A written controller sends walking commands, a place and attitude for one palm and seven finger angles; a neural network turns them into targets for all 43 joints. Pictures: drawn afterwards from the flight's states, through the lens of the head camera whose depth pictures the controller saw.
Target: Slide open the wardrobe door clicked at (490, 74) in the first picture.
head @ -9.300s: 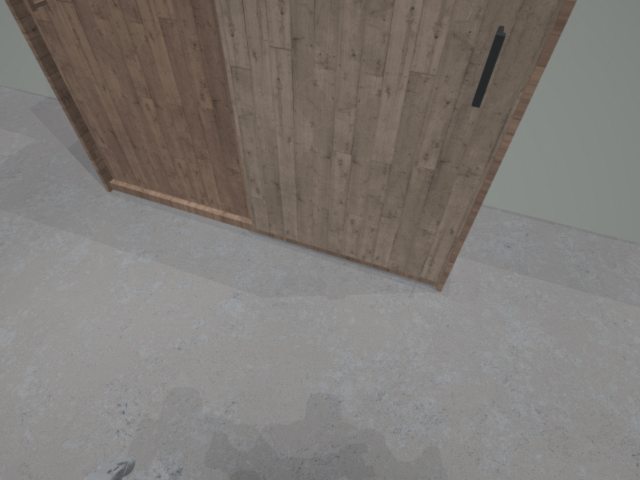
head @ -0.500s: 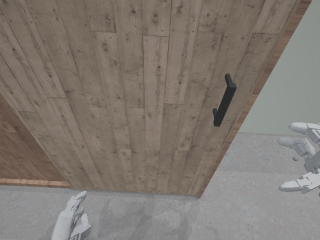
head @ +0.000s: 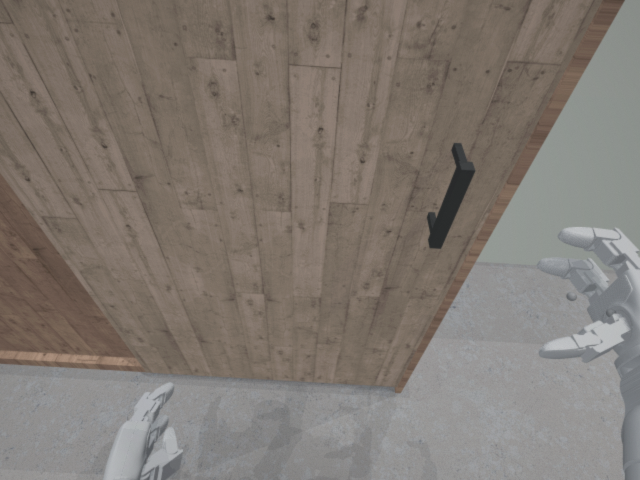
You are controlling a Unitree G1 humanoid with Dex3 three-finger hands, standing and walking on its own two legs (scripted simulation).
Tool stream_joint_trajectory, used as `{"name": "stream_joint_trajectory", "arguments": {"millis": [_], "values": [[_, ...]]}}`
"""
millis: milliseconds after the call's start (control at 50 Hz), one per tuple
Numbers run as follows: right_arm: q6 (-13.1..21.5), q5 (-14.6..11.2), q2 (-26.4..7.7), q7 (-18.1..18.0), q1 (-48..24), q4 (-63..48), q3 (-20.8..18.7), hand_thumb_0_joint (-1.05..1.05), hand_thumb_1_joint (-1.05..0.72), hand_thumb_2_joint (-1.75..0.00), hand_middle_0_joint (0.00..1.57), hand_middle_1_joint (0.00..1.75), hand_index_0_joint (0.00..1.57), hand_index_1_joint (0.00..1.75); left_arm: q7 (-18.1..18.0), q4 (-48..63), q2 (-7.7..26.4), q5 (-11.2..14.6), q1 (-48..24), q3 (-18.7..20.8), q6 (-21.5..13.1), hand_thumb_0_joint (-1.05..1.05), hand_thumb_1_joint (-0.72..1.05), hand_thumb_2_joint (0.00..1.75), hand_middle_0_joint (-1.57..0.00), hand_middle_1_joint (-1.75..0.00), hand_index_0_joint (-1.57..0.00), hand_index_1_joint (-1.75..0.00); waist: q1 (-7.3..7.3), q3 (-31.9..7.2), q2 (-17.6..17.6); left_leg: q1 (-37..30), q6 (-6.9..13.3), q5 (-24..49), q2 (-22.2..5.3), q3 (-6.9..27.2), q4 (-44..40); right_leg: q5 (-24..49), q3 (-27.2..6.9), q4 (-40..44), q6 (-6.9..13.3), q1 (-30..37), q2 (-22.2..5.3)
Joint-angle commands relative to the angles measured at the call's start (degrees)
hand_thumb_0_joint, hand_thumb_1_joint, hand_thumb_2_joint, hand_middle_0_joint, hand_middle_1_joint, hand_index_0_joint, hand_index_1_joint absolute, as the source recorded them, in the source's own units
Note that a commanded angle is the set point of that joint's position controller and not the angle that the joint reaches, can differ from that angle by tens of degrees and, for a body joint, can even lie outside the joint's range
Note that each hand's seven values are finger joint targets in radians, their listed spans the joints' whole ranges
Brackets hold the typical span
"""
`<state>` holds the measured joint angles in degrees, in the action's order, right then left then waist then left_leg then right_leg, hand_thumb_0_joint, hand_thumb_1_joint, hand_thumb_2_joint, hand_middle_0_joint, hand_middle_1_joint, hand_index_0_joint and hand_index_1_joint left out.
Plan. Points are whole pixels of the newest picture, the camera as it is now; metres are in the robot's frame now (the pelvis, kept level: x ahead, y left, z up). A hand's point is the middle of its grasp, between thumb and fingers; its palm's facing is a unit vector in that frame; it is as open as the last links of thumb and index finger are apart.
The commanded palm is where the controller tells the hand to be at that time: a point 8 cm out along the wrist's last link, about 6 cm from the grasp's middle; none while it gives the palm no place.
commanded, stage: move the hooked fingers beside the handle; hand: right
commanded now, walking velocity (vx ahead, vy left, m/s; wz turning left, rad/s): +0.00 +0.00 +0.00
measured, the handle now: (446, 198) +0.48 -0.16 +0.10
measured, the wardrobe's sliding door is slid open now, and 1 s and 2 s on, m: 0.00 0.00 0.00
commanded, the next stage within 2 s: none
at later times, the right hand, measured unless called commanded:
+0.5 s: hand (543, 267) +0.35 -0.25 +0.11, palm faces +0.06 +1.00 -0.02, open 14.0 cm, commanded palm +0.32 -0.30 +0.12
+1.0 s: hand (518, 242) +0.40 -0.24 +0.10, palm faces +0.06 +1.00 -0.01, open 14.0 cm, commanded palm +0.37 -0.28 +0.11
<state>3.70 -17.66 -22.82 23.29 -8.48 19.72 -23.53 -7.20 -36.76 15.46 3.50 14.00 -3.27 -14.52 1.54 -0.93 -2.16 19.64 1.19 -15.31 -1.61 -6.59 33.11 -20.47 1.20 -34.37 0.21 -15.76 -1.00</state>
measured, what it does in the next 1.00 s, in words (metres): stands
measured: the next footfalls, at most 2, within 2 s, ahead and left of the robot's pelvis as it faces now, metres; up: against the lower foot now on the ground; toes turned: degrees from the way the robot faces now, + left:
none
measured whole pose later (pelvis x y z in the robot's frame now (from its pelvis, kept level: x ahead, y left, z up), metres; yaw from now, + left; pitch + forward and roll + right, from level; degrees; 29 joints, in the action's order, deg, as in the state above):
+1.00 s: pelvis +0.01 -0.01 +0.00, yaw +1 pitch +7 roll +1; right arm 8.6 -13.3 -23.0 18.2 -25.4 38.3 -21.4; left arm -5.2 -37.4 15.7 3.1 17.5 -2.0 -7.5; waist -1.5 -2.4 -1.3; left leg 25.3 0.7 -15.5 -1.5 -5.4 34.3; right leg -21.4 2.3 -35.9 0.8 -21.1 -1.0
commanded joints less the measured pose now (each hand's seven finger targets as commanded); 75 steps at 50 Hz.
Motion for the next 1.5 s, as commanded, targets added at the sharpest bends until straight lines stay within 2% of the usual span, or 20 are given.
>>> {"name": "stream_joint_trajectory", "arguments": {"millis": [0, 100, 180, 240, 320, 380, 440, 600, 680, 740, 780, 940, 980, 1060, 1140, 1180, 1320, 1400, 1440, 1480], "values": [[4.1, -1.1, -17.4, -0.5, -13.8, -10.0, -7.6, 0.00, 0.50, -0.30, 0.30, 1.20, 0.30, 1.20, -0.3, 8.8, 7.6, -0.3, -3.3, 3.2, -2.5, 0.00, 0.90, 0.90, -0.20, -0.30, -0.20, -0.30, 0.33, -13.9, -1.1, -10.6, -0.1, 13.8, 0.1, 3.9, -2.9, 16.2, -1.7, 5.2, 1.0, -1.3, 0.9], [4.7, -1.3, -14.7, -0.3, -15.6, -10.5, -5.2, 0.00, 0.50, -0.30, 0.30, 1.20, 0.30, 1.20, 0.0, 9.1, 7.4, -0.3, -2.7, 3.4, -2.2, 0.00, 0.90, 0.90, -0.20, -0.30, -0.20, -0.30, -0.53, -14.0, -1.2, -9.6, -0.1, 15.7, 0.4, 3.6, -2.5, 17.8, -1.5, 4.8, 1.0, -0.6, 0.7], [4.6, -1.0, -15.5, -0.5, -18.0, -8.0, -4.9, 0.00, 0.50, -0.30, 0.30, 1.20, 0.30, 1.20, -0.1, 8.3, 7.9, -0.2, -1.7, 3.6, -1.7, 0.00, 0.90, 0.90, -0.20, -0.30, -0.20, -0.30, -1.19, -11.9, -0.7, -7.5, -0.1, 12.5, 0.4, 3.8, -3.1, 14.7, -1.4, 4.7, 0.9, -1.8, 0.7], [5.1, -0.6, -15.8, -0.7, -21.4, -7.8, -4.8, 0.00, 0.50, -0.30, 0.30, 1.20, 0.30, 1.20, -0.2, 8.2, 7.9, -0.2, -1.4, 3.8, -1.5, 0.00, 0.90, 0.90, -0.20, -0.30, -0.20, -0.30, -1.74, -13.6, -0.6, -7.6, -0.3, 12.1, 0.4, 4.2, -3.0, 14.1, -1.4, 4.6, 1.1, -1.8, 0.9], [6.4, 0.1, -14.1, -1.4, -25.8, -8.5, -1.9, 0.00, 0.50, -0.30, 0.30, 1.20, 0.30, 1.20, -0.2, 7.7, 7.6, -0.1, -1.0, 3.6, -1.3, 0.00, 0.90, 0.90, -0.20, -0.30, -0.20, -0.30, -2.42, -14.2, -3.5, -6.3, 0.1, 11.2, 0.6, 3.9, -2.9, 14.1, -1.9, 4.8, 0.9, -0.1, 0.8], [6.0, 0.4, -15.9, -2.1, -26.0, -2.9, -3.3, 0.00, 0.50, -0.30, 0.30, 1.20, 0.30, 1.20, -0.3, 6.8, 8.5, -0.2, 0.1, 3.7, -0.6, 0.00, 0.90, 0.90, -0.20, -0.30, -0.20, -0.30, -2.33, -13.2, 2.0, -6.7, -0.1, 10.0, 0.6, 3.9, -3.0, 12.7, -2.0, 4.8, 1.0, -2.6, 0.5], [6.0, 1.1, -14.9, -2.5, -27.4, -2.8, -2.4, 0.00, 0.50, -0.30, 0.30, 1.20, 0.30, 1.20, 0.1, 7.4, 7.9, -0.2, -0.1, 3.7, -0.3, 0.00, 0.90, 0.90, -0.20, -0.30, -0.20, -0.30, -2.04, -15.0, -2.0, -7.1, 0.1, 12.4, 0.3, 4.1, -2.4, 14.5, -1.7, 4.6, 0.9, -1.8, 0.9], [6.6, 1.7, -15.0, -3.8, -28.0, 0.5, -2.9, 0.00, 0.50, -0.30, 0.30, 1.20, 0.30, 1.20, 0.9, 7.6, 8.1, -0.4, 1.4, 3.9, 1.6, 0.00, 0.90, 0.90, -0.20, -0.30, -0.20, -0.30, -2.05, -16.3, 1.3, -8.6, -0.1, 17.1, 0.6, 4.0, -1.4, 17.9, -1.2, 4.1, 0.9, -3.0, 0.7], [7.2, 2.3, -16.9, -4.1, -31.0, 0.9, -3.7, 0.00, 0.50, -0.30, 0.30, 1.20, 0.30, 1.20, 1.1, 7.4, 8.4, -0.5, 2.2, 4.3, 2.6, 0.00, 0.90, 0.90, -0.20, -0.30, -0.20, -0.30, -2.14, -17.2, 0.2, -9.1, 0.1, 17.8, 0.5, 4.4, -1.1, 18.2, -1.0, 3.4, 1.0, -3.4, 0.7], [8.1, 2.5, -14.9, -4.1, -32.9, -0.5, -1.8, 0.00, 0.50, -0.30, 0.30, 1.20, 0.30, 1.20, 1.2, 7.6, 7.9, -0.5, 2.5, 4.3, 2.9, 0.00, 0.90, 0.90, -0.20, -0.30, -0.20, -0.30, -2.67, -19.0, -2.7, -8.5, 0.2, 19.1, 0.7, 4.4, -0.7, 20.2, -1.1, 3.1, 0.8, -1.6, 0.8], [8.3, 2.2, -14.1, -4.2, -33.1, 1.3, -1.0, 0.00, 0.50, -0.30, 0.30, 1.20, 0.30, 1.20, 1.2, 7.0, 8.1, -0.4, 3.1, 4.4, 3.2, 0.00, 0.90, 0.90, -0.20, -0.30, -0.20, -0.30, -3.12, -17.7, 0.8, -8.0, 0.1, 18.8, 0.8, 4.1, -1.0, 19.9, -1.2, 3.0, 0.9, -2.3, 0.5], [9.1, 3.5, -15.9, -5.2, -38.3, 6.3, -1.7, 0.00, 0.50, -0.30, 0.30, 1.20, 0.30, 1.20, 1.3, 6.5, 8.4, -0.6, 3.8, 4.4, 4.8, 0.00, 0.90, 0.90, -0.20, -0.30, -0.20, -0.30, -3.29, -18.5, -0.6, -7.1, 0.3, 17.2, 0.7, 4.4, -0.6, 17.6, -1.3, 2.9, 0.9, -3.6, 0.9], [10.0, 3.7, -15.7, -5.3, -41.2, 6.5, -0.5, 0.00, 0.50, -0.30, 0.30, 1.20, 0.30, 1.20, 1.3, 5.9, 8.4, -0.6, 4.3, 4.4, 5.3, 0.00, 0.90, 0.90, -0.20, -0.30, -0.20, -0.30, -4.16, -18.8, -0.9, -6.7, 0.3, 17.3, 0.7, 4.4, -0.5, 18.0, -1.3, 2.5, 1.0, -3.3, 0.7], [10.7, 3.7, -13.6, -5.7, -40.4, 6.9, 0.4, 0.00, 0.50, -0.30, 0.30, 1.20, 0.30, 1.20, 1.7, 6.2, 8.1, -0.6, 4.8, 4.6, 5.6, 0.00, 0.90, 0.90, -0.20, -0.30, -0.20, -0.30, -3.51, -21.0, -3.1, -6.3, 0.5, 19.7, 0.9, 4.1, 0.3, 22.5, -1.7, 2.1, 0.5, -1.1, 0.6], [9.6, 3.9, -13.2, -6.5, -39.9, 11.3, 0.2, 0.00, 0.50, -0.30, 0.30, 1.20, 0.30, 1.20, 2.1, 5.7, 8.6, -0.6, 5.6, 4.8, 6.5, 0.00, 0.90, 0.90, -0.20, -0.30, -0.20, -0.30, -3.85, -19.1, 0.8, -5.8, 0.2, 20.1, 0.9, 4.0, 0.2, 21.2, -1.3, 2.2, 0.7, -3.5, 0.6], [9.6, 4.6, -15.8, -7.0, -41.0, 12.9, -1.3, 0.00, 0.50, -0.30, 0.30, 1.20, 0.30, 1.20, 2.2, 5.6, 9.0, -0.8, 6.1, 4.8, 7.3, 0.00, 0.90, 0.90, -0.20, -0.30, -0.20, -0.30, -3.68, -18.3, 2.0, -6.0, 0.4, 19.2, 0.8, 3.9, 0.4, 20.4, -1.5, 2.1, 0.8, -5.1, 0.4], [12.9, 5.0, -14.4, -7.0, -43.9, 9.0, 0.0, 0.00, 0.50, -0.30, 0.30, 1.20, 0.30, 1.20, 2.5, 6.4, 8.0, -0.9, 6.3, 4.8, 8.0, 0.00, 0.90, 0.90, -0.20, -0.30, -0.20, -0.30, -3.77, -23.8, -2.3, -7.0, 0.5, 21.5, 1.1, 4.6, 1.2, 24.2, -1.4, 1.4, 0.6, -1.6, 0.3], [11.5, 4.3, -12.4, -6.7, -39.5, 10.1, 0.7, 0.00, 0.50, -0.30, 0.30, 1.20, 0.30, 1.20, 2.8, 6.6, 8.2, -0.6, 6.3, 4.9, 8.3, 0.00, 0.90, 0.90, -0.20, -0.30, -0.20, -0.30, -3.50, -20.7, 0.1, -6.1, 0.3, 21.4, 1.3, 3.9, 0.7, 25.4, -1.6, 1.8, 0.5, -2.5, -0.1], [10.6, 4.2, -11.3, -6.9, -39.6, 9.9, 1.6, 0.00, 0.50, -0.30, 0.30, 1.20, 0.30, 1.20, 3.0, 6.7, 8.2, -0.5, 6.0, 5.0, 8.4, 0.00, 0.90, 0.90, -0.20, -0.30, -0.20, -0.30, -3.53, -19.9, -1.1, -5.0, 0.4, 19.8, 1.3, 3.9, 0.4, 23.4, -1.5, 2.0, 0.5, -2.6, 0.1], [10.2, 4.2, -14.6, -7.6, -38.4, 10.0, -1.3, 0.00, 0.50, -0.30, 0.30, 1.20, 0.30, 1.20, 2.9, 6.7, 8.7, -0.8, 6.2, 5.1, 8.7, 0.00, 0.90, 0.90, -0.20, -0.30, -0.20, -0.30, -3.04, -19.4, 1.2, -6.6, 0.4, 19.5, 1.1, 4.1, 0.2, 20.6, -1.2, 2.2, 0.8, -4.7, 0.3]]}}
